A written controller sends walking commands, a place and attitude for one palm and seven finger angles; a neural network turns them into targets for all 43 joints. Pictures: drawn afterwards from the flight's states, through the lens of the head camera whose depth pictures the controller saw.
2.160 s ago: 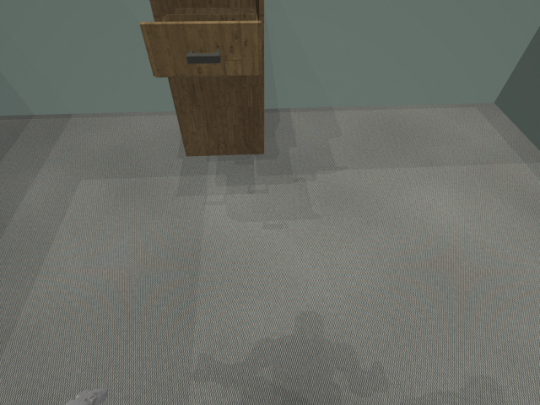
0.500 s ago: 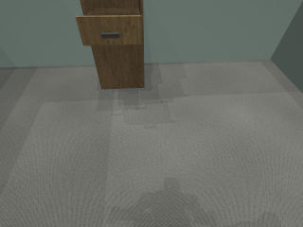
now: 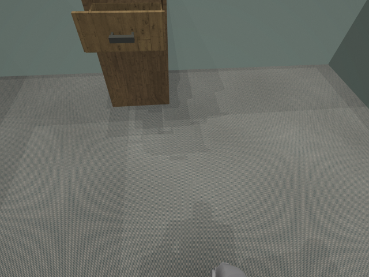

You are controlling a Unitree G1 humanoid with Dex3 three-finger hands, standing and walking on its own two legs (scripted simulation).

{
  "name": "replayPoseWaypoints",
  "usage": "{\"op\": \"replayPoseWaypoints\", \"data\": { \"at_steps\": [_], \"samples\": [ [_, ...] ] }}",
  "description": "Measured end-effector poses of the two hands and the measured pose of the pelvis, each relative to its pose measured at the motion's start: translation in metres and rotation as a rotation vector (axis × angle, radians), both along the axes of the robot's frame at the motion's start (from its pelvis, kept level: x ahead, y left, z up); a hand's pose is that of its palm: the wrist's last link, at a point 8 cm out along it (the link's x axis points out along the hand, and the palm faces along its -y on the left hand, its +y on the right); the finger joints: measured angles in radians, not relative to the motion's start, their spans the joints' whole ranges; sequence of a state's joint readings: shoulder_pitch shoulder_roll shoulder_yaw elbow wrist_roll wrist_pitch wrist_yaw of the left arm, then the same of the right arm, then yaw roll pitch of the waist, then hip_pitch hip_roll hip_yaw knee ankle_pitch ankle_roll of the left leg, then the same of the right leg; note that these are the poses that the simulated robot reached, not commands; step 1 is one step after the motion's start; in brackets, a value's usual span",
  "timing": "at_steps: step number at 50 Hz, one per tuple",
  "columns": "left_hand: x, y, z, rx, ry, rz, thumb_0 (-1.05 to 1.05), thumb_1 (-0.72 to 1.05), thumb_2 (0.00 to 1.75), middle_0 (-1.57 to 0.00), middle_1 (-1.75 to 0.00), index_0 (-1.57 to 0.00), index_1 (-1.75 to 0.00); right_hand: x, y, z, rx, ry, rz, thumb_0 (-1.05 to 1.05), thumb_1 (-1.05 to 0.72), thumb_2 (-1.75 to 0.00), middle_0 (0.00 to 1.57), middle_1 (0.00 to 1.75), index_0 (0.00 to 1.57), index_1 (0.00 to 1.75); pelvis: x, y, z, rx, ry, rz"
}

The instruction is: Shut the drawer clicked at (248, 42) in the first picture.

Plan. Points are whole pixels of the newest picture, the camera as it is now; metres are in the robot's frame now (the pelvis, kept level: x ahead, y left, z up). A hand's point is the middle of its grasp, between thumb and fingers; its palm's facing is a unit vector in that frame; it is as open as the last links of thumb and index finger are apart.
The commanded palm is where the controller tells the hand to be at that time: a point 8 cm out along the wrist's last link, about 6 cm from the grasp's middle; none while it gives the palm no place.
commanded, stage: walk to a spot facing it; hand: left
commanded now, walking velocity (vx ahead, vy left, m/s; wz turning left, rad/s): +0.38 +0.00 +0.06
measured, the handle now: (122, 36) +1.07 +0.32 -0.04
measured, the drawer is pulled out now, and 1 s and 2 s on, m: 0.30 0.30 0.30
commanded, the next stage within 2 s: take the last steps up to it in 0.86 s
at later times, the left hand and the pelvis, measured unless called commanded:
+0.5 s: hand (122, 272) +0.16 +0.16 -0.20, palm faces +0.16 -0.98 -0.13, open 7.3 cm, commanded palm none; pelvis +0.21 +0.00 -0.01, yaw +5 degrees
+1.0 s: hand (136, 156) +0.51 +0.18 -0.17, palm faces +0.01 -0.98 -0.20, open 7.4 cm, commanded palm none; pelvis +0.44 -0.01 -0.01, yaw +2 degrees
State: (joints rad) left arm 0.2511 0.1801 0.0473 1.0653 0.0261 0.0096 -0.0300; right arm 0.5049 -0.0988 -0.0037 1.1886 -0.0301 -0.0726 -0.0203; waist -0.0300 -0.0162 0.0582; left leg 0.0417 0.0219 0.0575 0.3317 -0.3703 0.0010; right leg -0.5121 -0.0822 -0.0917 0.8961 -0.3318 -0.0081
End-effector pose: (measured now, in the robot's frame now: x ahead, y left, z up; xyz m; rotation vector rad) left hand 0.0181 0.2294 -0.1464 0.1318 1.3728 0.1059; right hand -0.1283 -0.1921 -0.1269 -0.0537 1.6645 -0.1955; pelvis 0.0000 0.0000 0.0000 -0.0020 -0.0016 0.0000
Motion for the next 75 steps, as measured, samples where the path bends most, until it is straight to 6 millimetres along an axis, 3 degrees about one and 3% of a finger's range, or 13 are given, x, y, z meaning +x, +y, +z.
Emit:
{"op": "replayPoseWaypoints", "data": {
  "at_steps": [5, 8, 17, 22, 26, 30, 36, 45, 51, 56, 65, 72, 75],
  "samples": [
    [0.099, -0.012, -0.002, 0.035, -0.139, -0.046, 0.01, 0.93, 0.9, -0.2, -0.3, -0.19, -0.3, 0.01, -0.01, -0.006, 0.032, 0.116, -0.045, 0.0, -0.9, -0.9, 0.21, 0.3, 0.2, 0.3, 0.046, -0.02, -0.014, -0.001, -0.006, -0.002],
    [0.139, -0.02, -0.005, 0.058, -0.234, -0.028, 0.01, 0.93, 0.9, -0.2, -0.3, -0.19, -0.3, 0.044, -0.03, -0.019, 0.032, 0.117, -0.031, 0.0, -0.9, -0.9, 0.21, 0.3, 0.2, 0.3, 0.071, -0.033, -0.023, 0.003, -0.02, 0.023],
    [0.144, -0.03, 0.001, 0.042, -0.129, 0.062, 0.0, 0.95, 0.9, -0.2, -0.3, -0.2, -0.3, 0.286, -0.075, -0.013, -0.066, -0.341, 0.115, 0.0, -0.91, -0.9, 0.2, 0.3, 0.19, 0.3, 0.14, -0.033, -0.003, -0.024, -0.019, 0.061],
    [0.136, -0.024, -0.01, -0.005, -0.032, 0.126, 0.0, 0.93, 0.9, -0.2, -0.3, -0.2, -0.3, 0.406, -0.058, 0.007, -0.074, -0.53, 0.217, 0.0, -0.91, -0.9, 0.2, 0.3, 0.19, 0.3, 0.183, -0.019, -0.002, -0.04, -0.022, 0.075],
    [0.136, -0.013, -0.026, -0.038, 0.053, 0.18, 0.0, 0.92, 0.9, -0.2, -0.3, -0.2, -0.3, 0.476, -0.033, 0.009, -0.086, -0.616, 0.287, 0.0, -0.91, -0.9, 0.2, 0.3, 0.19, 0.3, 0.221, 0.002, -0.014, -0.045, -0.032, 0.082],
    [0.162, 0.002, -0.022, -0.038, 0.097, 0.18, 0.01, 0.92, 0.9, -0.2, -0.3, -0.19, -0.3, 0.493, -0.015, 0.008, -0.083, -0.598, 0.274, 0.0, -0.91, -0.9, 0.2, 0.3, 0.19, 0.3, 0.251, 0.015, -0.01, -0.03, -0.038, 0.079],
    [0.243, 0.019, 0.0, -0.02, 0.017, 0.162, 0.01, 0.92, 0.9, -0.2, -0.3, -0.19, -0.3, 0.479, -0.018, 0.01, -0.106, -0.434, 0.201, -0.02, -0.96, -0.9, 0.2, 0.3, 0.2, 0.3, 0.299, 0.024, 0.007, -0.01, -0.021, 0.073],
    [0.388, 0.016, 0.008, 0.015, -0.066, 0.064, 0.01, 0.92, 0.9, -0.2, -0.3, -0.19, -0.3, 0.454, -0.018, -0.005, -0.043, -0.172, 0.078, 0.0, -0.92, -0.9, 0.2, 0.3, 0.2, 0.3, 0.38, 0.011, 0.006, 0.014, -0.015, 0.04],
    [0.498, -0.005, 0.0, 0.059, -0.186, -0.012, 0.01, 0.92, 0.9, -0.2, -0.3, -0.19, -0.3, 0.467, -0.026, -0.029, 0.02, -0.03, 0.012, 0.0, -0.91, -0.9, 0.2, 0.3, 0.2, 0.3, 0.445, -0.017, -0.018, 0.023, -0.019, 0.035],
    [0.53, -0.023, 0.008, 0.056, -0.22, 0.015, 0.0, 0.92, 0.9, -0.2, -0.3, -0.19, -0.3, 0.538, -0.043, -0.033, 0.015, -0.093, 0.05, 0.0, -0.91, -0.9, 0.2, 0.3, 0.2, 0.3, 0.477, -0.025, -0.011, 0.006, -0.033, 0.049],
    [0.529, -0.013, 0.014, 0.049, -0.139, 0.104, -0.01, 0.94, 0.9, -0.2, -0.3, -0.2, -0.3, 0.703, -0.051, -0.011, -0.033, -0.369, 0.165, 0.01, -0.93, -0.9, 0.2, 0.3, 0.19, 0.3, 0.532, -0.014, 0.005, -0.012, -0.022, 0.087],
    [0.506, 0.004, -0.011, -0.022, 0.006, 0.207, 0.0, 0.92, 0.9, -0.2, -0.3, -0.2, -0.3, 0.798, -0.024, 0.003, -0.074, -0.475, 0.279, 0.01, -0.93, -0.9, 0.2, 0.3, 0.19, 0.3, 0.578, 0.02, -0.003, -0.035, -0.031, 0.108],
    [0.504, 0.017, -0.02, -0.036, 0.084, 0.213, 0.0, 0.92, 0.9, -0.2, -0.3, -0.2, -0.3, 0.819, -0.007, 0.002, -0.09, -0.508, 0.29, 0.0, -0.92, -0.9, 0.2, 0.3, 0.19, 0.3, 0.595, 0.034, -0.009, -0.021, -0.036, 0.105]
  ]
}}
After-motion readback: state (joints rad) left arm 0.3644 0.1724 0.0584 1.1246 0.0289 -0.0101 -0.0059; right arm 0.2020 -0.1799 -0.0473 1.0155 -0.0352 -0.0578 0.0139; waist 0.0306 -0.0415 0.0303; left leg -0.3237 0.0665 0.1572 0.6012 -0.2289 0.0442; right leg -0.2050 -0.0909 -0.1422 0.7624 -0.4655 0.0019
